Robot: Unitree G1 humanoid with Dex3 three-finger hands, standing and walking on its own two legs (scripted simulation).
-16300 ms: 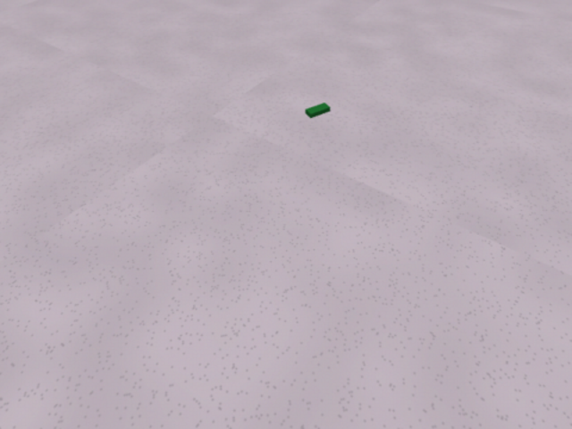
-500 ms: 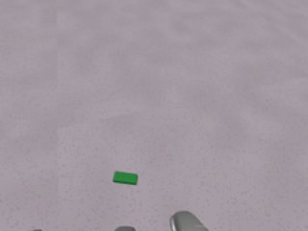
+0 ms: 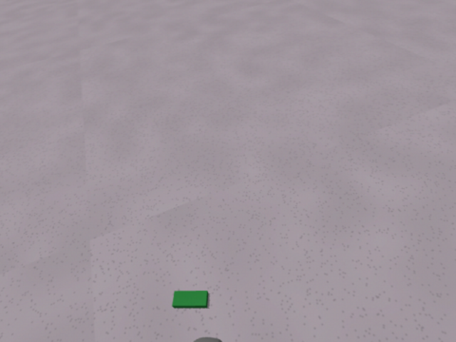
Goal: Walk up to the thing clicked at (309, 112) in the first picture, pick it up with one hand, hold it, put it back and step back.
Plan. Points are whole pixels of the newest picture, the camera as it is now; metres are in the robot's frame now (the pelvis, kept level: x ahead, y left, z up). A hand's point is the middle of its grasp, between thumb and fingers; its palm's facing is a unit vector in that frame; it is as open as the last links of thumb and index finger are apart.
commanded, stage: walk up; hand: left
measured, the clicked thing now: (190, 299) +0.45 +0.28 -0.75
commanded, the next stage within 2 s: stand in 0.34 s
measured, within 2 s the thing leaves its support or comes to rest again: neither
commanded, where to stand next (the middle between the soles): +0.07 +0.04 m, yaw +0 degrees
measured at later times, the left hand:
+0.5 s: hand out of the picture +0.10 +0.28 -0.16, palm faces +0.03 -0.95 -0.30, open 7.4 cm
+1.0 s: hand out of the picture +0.07 +0.29 -0.13, palm faces -0.01 -0.93 -0.37, open 7.4 cm
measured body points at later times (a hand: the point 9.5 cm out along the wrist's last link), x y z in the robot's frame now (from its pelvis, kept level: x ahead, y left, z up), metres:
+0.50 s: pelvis +0.01 +0.03 +0.00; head +0.04 +0.06 +0.45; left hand +0.10 +0.33 -0.14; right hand +0.09 -0.27 -0.11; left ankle +0.02 +0.17 -0.72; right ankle +0.04 -0.11 -0.71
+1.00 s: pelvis +0.01 +0.02 +0.02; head +0.02 +0.02 +0.47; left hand +0.07 +0.34 -0.11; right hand +0.10 -0.27 -0.12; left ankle +0.02 +0.17 -0.72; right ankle +0.05 -0.12 -0.72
